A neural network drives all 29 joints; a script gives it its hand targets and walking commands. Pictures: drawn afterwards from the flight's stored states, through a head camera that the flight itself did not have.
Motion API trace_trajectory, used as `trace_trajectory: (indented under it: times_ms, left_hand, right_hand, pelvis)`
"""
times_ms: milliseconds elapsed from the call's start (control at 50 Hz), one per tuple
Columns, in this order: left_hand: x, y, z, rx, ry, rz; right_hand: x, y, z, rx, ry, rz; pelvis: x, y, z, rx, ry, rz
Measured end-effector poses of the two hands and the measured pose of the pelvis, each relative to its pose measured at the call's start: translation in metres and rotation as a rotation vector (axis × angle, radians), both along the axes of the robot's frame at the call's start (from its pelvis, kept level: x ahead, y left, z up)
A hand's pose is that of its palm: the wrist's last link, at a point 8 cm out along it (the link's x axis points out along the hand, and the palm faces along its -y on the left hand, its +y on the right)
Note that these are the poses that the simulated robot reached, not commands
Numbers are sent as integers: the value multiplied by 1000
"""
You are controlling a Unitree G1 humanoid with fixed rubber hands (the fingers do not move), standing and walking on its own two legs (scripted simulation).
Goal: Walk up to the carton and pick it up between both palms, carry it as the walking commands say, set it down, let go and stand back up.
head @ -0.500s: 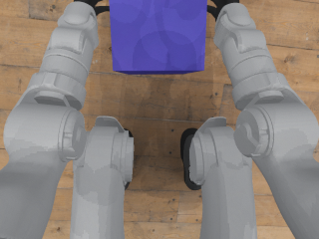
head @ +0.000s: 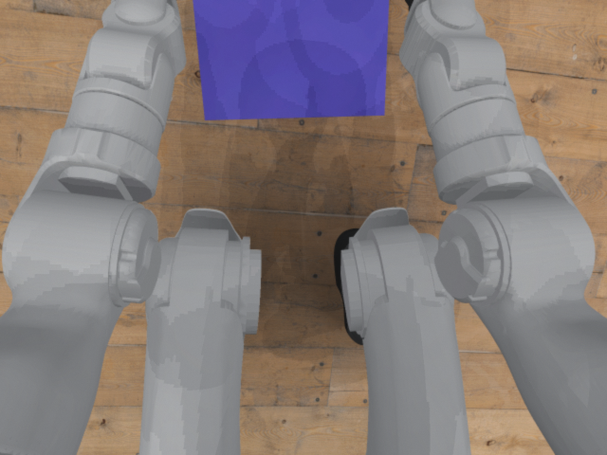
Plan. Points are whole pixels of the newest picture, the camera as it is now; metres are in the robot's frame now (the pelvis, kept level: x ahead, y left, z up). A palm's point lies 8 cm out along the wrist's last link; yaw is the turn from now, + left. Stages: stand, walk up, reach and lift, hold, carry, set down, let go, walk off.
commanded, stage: reach and lift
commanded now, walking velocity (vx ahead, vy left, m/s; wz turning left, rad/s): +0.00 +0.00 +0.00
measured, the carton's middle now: out of the picture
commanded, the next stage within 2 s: none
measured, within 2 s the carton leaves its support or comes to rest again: neither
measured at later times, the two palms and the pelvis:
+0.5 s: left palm out of the picture +0.54 +0.15 -0.11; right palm out of the picture +0.54 -0.11 -0.10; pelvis -0.01 +0.00 +0.04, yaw +1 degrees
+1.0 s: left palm out of the picture +0.53 +0.14 -0.04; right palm out of the picture +0.52 -0.11 -0.03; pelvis -0.02 +0.00 +0.08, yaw +1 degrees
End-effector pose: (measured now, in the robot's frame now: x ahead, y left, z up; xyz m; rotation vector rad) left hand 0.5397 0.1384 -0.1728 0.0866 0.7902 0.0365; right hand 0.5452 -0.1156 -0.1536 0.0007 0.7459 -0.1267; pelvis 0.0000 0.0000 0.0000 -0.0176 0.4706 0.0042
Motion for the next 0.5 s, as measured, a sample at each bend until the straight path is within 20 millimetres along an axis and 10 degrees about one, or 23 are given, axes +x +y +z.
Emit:
trace_trajectory:
  times_ms: [500]
  left_hand:
    - [-1,7,65,-10,-48,54]
  right_hand:
    - [-7,10,55,47,-64,-79]
  pelvis:
    - [-13,0,35,-1,3,19]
